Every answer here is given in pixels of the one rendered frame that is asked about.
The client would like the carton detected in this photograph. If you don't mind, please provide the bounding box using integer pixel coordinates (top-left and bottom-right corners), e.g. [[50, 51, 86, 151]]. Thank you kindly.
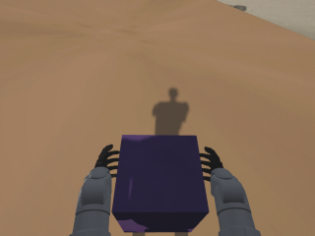
[[111, 135, 210, 233]]

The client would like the robot right forearm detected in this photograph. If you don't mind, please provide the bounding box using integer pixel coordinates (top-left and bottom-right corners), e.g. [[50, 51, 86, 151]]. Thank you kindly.
[[210, 167, 261, 236]]

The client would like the robot left hand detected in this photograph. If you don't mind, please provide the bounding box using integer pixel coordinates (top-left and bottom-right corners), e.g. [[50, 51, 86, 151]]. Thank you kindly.
[[94, 144, 120, 178]]

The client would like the robot left forearm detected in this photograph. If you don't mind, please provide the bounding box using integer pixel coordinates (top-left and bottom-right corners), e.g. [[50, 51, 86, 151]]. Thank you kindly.
[[69, 166, 112, 236]]

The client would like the robot right hand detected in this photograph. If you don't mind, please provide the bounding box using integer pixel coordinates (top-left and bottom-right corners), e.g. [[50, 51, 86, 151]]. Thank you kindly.
[[199, 147, 223, 182]]

